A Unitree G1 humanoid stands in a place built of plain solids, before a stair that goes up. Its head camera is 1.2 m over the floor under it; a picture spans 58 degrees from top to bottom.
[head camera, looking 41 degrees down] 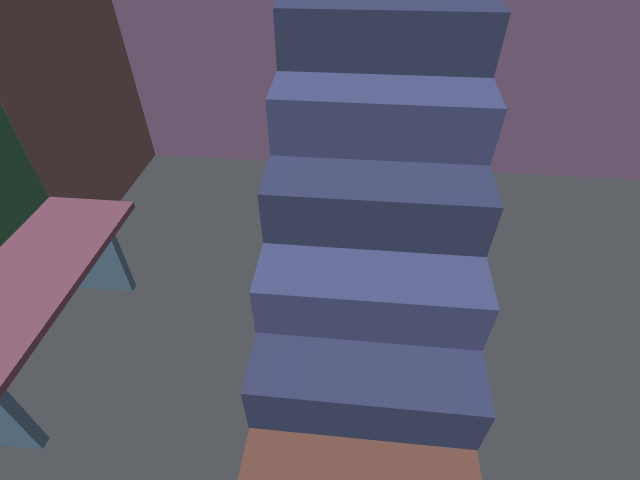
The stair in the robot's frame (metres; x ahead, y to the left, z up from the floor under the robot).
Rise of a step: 0.18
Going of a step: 0.19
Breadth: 0.63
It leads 6 degrees to the right of straight ahead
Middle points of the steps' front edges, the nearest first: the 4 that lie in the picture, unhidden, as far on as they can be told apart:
0.54 -0.11 0.18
0.73 -0.13 0.36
0.91 -0.15 0.54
1.09 -0.17 0.72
